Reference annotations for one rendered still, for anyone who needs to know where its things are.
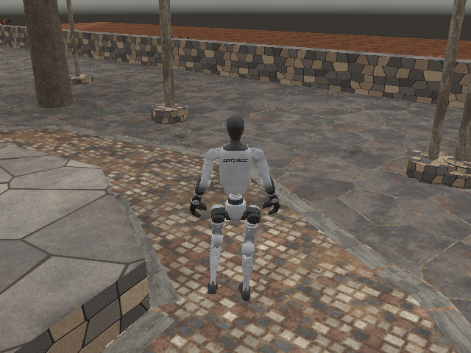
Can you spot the left robot hand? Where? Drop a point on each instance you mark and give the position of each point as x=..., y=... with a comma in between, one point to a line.
x=200, y=206

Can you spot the left robot forearm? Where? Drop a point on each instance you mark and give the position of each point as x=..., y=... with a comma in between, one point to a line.
x=198, y=194

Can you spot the right robot forearm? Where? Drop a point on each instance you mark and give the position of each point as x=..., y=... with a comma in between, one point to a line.
x=271, y=192

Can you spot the left robot thigh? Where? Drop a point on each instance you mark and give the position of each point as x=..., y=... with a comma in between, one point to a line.
x=218, y=215

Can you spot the robot thigh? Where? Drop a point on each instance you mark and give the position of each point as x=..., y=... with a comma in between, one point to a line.
x=253, y=216
x=218, y=215

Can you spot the right robot thigh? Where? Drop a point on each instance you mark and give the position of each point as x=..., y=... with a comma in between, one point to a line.
x=253, y=216

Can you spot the right robot upper arm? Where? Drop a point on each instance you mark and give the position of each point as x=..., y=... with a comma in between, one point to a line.
x=263, y=168

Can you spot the right robot hand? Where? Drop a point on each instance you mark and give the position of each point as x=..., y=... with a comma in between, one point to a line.
x=269, y=204

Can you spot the left robot upper arm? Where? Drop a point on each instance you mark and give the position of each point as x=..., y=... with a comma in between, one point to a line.
x=207, y=168

